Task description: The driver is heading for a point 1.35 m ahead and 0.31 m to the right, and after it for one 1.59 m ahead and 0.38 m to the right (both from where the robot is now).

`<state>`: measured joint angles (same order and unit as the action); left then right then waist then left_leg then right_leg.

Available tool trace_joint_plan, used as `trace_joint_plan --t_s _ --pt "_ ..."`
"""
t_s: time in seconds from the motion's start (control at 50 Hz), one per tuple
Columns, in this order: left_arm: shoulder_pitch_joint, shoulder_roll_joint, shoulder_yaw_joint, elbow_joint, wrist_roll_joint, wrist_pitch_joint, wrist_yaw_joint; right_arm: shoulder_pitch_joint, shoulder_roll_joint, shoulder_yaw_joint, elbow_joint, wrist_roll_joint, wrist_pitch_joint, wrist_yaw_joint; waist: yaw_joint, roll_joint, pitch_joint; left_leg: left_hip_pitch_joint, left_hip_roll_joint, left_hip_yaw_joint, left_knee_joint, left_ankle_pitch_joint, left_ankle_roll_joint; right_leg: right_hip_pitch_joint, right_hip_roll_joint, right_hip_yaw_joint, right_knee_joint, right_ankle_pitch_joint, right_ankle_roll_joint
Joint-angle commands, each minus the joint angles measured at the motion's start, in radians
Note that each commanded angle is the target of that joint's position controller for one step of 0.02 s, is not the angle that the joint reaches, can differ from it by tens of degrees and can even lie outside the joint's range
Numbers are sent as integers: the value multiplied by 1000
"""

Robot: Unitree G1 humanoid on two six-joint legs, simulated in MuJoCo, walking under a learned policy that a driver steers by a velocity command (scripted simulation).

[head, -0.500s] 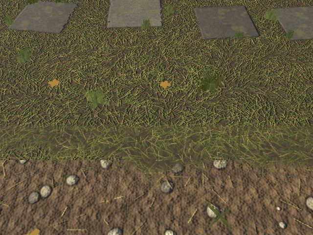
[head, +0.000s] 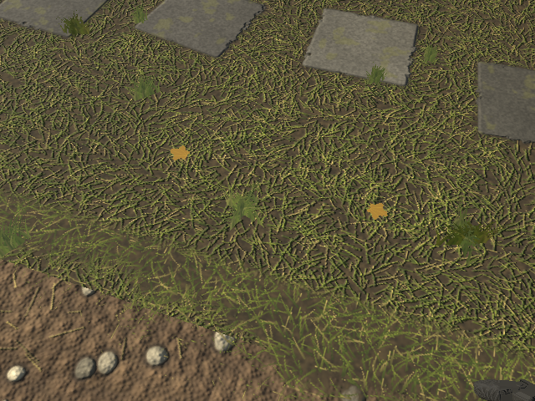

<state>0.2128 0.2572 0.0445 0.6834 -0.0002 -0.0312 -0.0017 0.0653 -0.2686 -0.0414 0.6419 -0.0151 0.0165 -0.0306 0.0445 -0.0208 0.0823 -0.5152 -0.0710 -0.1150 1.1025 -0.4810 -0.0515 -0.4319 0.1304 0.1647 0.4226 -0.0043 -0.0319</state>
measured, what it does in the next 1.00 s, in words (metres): walks ahead, turning right: left foot, then right foot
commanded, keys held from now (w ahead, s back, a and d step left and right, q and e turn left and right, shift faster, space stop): e+shift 0.52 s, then shift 0.02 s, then q+shift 0.04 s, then w+q+shift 0.28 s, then q+shift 0.14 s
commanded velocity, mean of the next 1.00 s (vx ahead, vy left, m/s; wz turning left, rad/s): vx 0.21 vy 0.00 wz -0.32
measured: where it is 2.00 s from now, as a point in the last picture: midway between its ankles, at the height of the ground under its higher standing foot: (361, 377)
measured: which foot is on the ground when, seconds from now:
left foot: up 0.00-0.14, down 0.16-0.60, up 0.62-1.00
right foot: down 0.00-0.18, up 0.20-0.58, down 0.60-1.00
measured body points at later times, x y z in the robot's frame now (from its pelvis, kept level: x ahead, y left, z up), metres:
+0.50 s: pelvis +0.04 +0.02 +0.01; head +0.08 +0.01 +0.46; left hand +0.31 +0.21 -0.08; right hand +0.08 -0.30 -0.08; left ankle +0.09 +0.13 -0.73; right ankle +0.00 -0.13 -0.67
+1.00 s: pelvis +0.15 -0.08 +0.01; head +0.16 -0.08 +0.46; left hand +0.31 +0.15 -0.11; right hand +0.16 -0.38 -0.10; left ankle +0.36 -0.01 -0.66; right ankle -0.01 -0.12 -0.73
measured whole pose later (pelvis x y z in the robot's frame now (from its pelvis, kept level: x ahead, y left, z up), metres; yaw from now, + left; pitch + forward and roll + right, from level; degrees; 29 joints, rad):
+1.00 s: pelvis +0.15 -0.08 +0.01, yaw -20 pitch +1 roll -1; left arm 0.35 0.26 0.06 0.76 0.02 -0.06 0.03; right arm 0.25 -0.28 -0.08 0.75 0.02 -0.01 0.05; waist 0.01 0.02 -0.01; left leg -0.76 0.09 0.01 0.90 0.04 -0.01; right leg 0.09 -0.02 -0.25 0.26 -0.35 0.02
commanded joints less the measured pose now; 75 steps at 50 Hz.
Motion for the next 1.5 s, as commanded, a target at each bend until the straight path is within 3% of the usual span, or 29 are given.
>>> trace_joint_plan --t_s 0.02,0.16,0.18,0.2,0.22,0.28,0.48,0.58,0.6,0.62,0.64,0.66,0.68,0.8,0.82,0.88,0.9,1.0,1.06,1.1,1.12,1.14,1.16,1.18,1.2,1.26,1.34,1.4,1.5 --pt "-73 182 65 -107 -13 11 15 101 -46 -14 -28 8 -9 -12 -73 -94 -250 120 -35 26 -246 42 -4 159 -181 318 -127 59 -161" --pt "-17 179 93 -119 -37 60 42 88 -109 -47 -9 28 -15 5 -82 -154 -197 398 11 -19 -706 271 66 31 -123 415 -132 -490 -58" --pt "10 146 85 -123 -40 64 42 111 -160 -60 -7 6 -16 3 -75 -46 -231 521 166 -137 -754 233 141 -89 -61 331 11 -612 -10" --pt "3 125 83 -145 -56 59 42 90 -201 -66 -15 -39 -16 6 -60 235 -218 495 392 -366 -828 281 268 -227 63 80 323 -620 27" --pt "34 202 106 -139 -35 47 34 17 -151 -56 -40 -60 -27 4 -26 249 -191 408 460 -410 -841 364 310 -253 -9 50 550 -562 68" --pt "116 195 107 -74 -20 74 37 -94 -63 -30 -73 -5 -31 -17 11 121 -131 349 321 -150 -792 429 228 -253 -68 -27 811 -399 107" --pt "-65 117 46 -195 -26 73 -14 45 -195 -79 -23 0 -2 -13 -82 179 -159 436 363 111 -760 692 271 -138 -207 -201 476 -323 141" --pt "-14 126 61 -179 -17 88 -21 63 -193 -84 13 59 -27 12 -26 173 -178 378 359 157 -611 677 191 147 -132 -233 58 -208 31" --pt "49 147 70 -147 -17 88 -11 125 -149 -69 42 56 -32 21 -14 96 -222 259 321 203 -532 476 136 347 -114 -213 -25 -127 -4" --pt "144 205 81 -132 -22 80 3 114 -47 -27 15 6 -39 38 1 -141 -291 -4 233 279 -286 1 58 610 -329 69 -26 -52 -72" --pt "193 280 90 -120 -10 61 7 74 -60 -23 -24 12 -53 49 47 -313 -312 -301 137 230 -66 -201 25 642 -575 379 -128 -414 -275" --pt "244 237 82 -107 -3 36 1 -15 -151 -54 -28 54 -62 52 122 -182 -261 -377 174 127 59 -129 46 594 -547 396 -200 -730 -287" --pt "198 237 77 -87 -1 13 2 -37 -166 -62 -37 74 -65 56 92 -197 -174 -431 185 106 84 -40 74 536 -518 339 -220 -806 -234" --pt "59 131 43 -69 16 -63 13 120 -127 -71 50 54 -56 43 -29 -119 -51 -424 165 7 101 388 38 384 -427 -38 -313 -504 -97" --pt "104 158 39 -41 51 -48 3 138 -94 -59 70 -55 -25 79 -38 -33 -45 -336 124 61 88 379 28 308 -392 -130 -337 -464 -60" --pt "109 134 37 -15 48 -52 3 119 -89 -63 63 -26 -2 113 -47 -68 16 -354 134 81 58 457 24 292 -394 -233 -348 -368 -61" --pt "63 116 37 -24 16 -66 16 138 -94 -65 56 75 -26 76 -54 -105 27 -409 171 7 12 513 26 374 -414 -243 -317 -220 -86" --pt "35 192 63 2 10 -36 42 18 -42 -31 -18 33 -53 96 -14 -51 62 -242 184 166 -326 522 61 398 -424 -404 -243 150 -69" --pt "-1 233 79 -1 -27 -7 44 144 -105 -58 -14 39 -38 102 -69 -80 -25 -34 81 267 -371 394 113 437 -412 -438 -20 654 -44" --pt "-25 224 77 -8 -59 -4 26 367 -200 -107 21 42 -24 76 -188 -56 -159 299 -14 279 -469 416 184 362 -376 -440 338 699 6" --pt "0 156 55 -19 -54 -23 9 432 -262 -133 32 44 -18 44 -209 82 -191 502 5 153 -580 615 230 186 -288 -412 628 211 75" --pt "104 13 19 -54 25 -41 -3 342 -354 -137 -13 38 -8 31 -50 367 -244 741 241 -277 -492 1092 402 -194 -82 -344 1073 -707 140" --pt "176 110 20 -65 12 -66 -10 332 -367 -130 -87 5 -33 54 -78 229 -586 849 430 -723 -687 690 576 -248 -39 -29 1210 -707 130" --pt "-7 185 37 -92 -18 -74 -3 310 -303 -120 -93 15 -47 66 -141 63 -505 772 382 -662 -790 436 498 -274 -80 2 1149 -597 93" --pt "-73 164 33 -123 -19 -69 14 251 -257 -106 -83 37 -55 62 -91 5 -306 601 330 -565 -819 302 431 -325 -111 -14 1025 -500 77" --pt "-64 182 45 -102 16 -30 32 112 -189 -86 -126 29 -46 36 -10 27 -174 283 213 -383 -843 370 344 -178 -163 -8 821 -388 68" --pt "-66 116 30 -81 29 -15 33 117 -222 -98 -126 30 -18 0 -14 29 -208 227 152 -284 -763 676 317 -152 -117 -39 638 -320 119" --pt "-111 117 31 -84 15 1 38 102 -224 -96 -137 43 13 -17 -31 80 -222 244 117 -321 -745 476 270 -169 -89 -17 524 -235 139" --pt "-122 121 25 -66 12 -5 29 94 -139 -51 -129 9 23 -17 -82 158 -229 269 152 -280 -683 481 251 -107 -158 -55 418 -140 140"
